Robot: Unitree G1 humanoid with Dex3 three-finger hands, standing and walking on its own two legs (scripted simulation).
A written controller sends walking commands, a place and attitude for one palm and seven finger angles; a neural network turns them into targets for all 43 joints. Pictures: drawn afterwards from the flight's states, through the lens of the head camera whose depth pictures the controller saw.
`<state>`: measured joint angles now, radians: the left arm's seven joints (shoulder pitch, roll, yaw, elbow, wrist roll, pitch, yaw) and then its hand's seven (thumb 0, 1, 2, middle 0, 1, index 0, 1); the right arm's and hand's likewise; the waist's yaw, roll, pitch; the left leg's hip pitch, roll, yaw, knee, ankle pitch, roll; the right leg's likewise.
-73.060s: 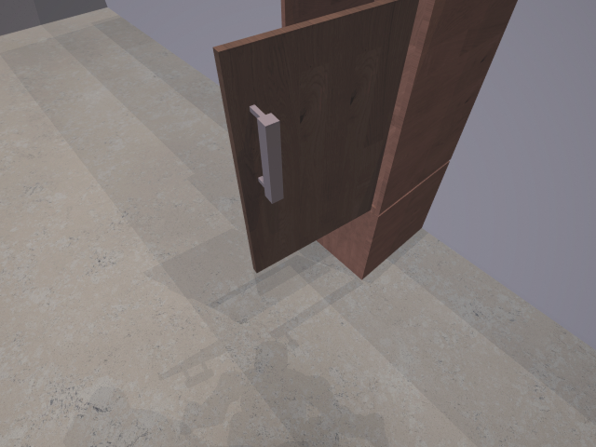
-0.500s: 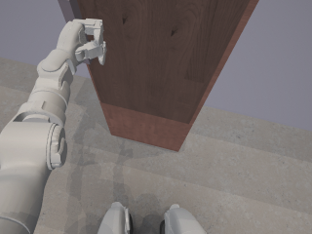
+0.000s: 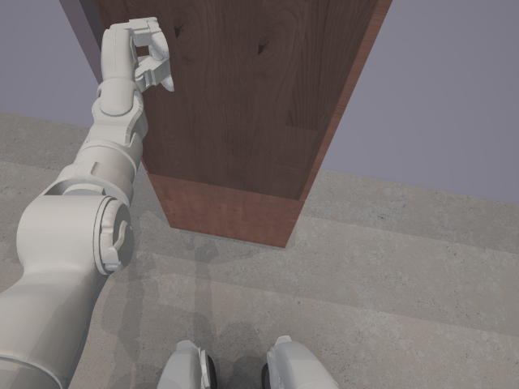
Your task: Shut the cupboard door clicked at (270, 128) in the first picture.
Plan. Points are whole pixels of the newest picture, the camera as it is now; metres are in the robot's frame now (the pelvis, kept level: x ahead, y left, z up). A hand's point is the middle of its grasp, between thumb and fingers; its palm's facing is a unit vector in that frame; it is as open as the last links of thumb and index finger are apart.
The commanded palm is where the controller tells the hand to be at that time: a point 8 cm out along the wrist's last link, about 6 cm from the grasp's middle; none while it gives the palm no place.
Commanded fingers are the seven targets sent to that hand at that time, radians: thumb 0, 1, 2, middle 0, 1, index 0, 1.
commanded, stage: pull the fist back off the door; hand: left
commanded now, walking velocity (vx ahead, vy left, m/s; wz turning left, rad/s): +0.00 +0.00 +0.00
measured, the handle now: (106, 46) +0.61 +0.14 +0.13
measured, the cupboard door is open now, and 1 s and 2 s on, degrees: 0 0 0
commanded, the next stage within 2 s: draw the hand back to the body in 0.58 s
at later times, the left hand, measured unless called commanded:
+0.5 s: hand (155, 104) +0.49 +0.07 +0.14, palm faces -0.05 -1.00 -0.02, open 3.1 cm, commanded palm +0.45 +0.12 +0.14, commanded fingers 0.00 0.90 0.90 -1.30 -1.50 -1.30 -1.50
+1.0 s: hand (124, 129) +0.43 +0.10 +0.16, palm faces -0.04 -1.00 -0.03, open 3.1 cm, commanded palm +0.39 +0.16 +0.17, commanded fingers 0.00 0.90 0.90 -1.30 -1.50 -1.30 -1.50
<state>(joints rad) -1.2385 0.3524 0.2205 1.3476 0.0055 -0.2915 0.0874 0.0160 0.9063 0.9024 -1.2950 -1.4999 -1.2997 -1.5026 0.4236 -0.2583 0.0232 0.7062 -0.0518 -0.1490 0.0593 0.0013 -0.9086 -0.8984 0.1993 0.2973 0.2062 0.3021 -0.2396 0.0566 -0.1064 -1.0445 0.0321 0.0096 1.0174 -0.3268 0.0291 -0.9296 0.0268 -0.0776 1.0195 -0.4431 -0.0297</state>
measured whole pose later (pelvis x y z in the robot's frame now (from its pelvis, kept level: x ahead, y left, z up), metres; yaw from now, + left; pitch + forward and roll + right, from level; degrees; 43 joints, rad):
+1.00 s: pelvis +0.05 -0.03 +0.05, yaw +0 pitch +6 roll +1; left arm -0.35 0.19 0.13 0.52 -0.21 -0.22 -0.12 0.02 0.90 0.90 -1.29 -1.50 -1.30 -1.50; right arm 0.33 -0.25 0.02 0.62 0.06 0.02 0.00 0.01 -0.91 -0.90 0.20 0.30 0.20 0.30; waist -0.03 0.06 -0.08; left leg -0.51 0.02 0.05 0.71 -0.31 0.00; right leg -0.43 0.03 -0.03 0.76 -0.43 -0.05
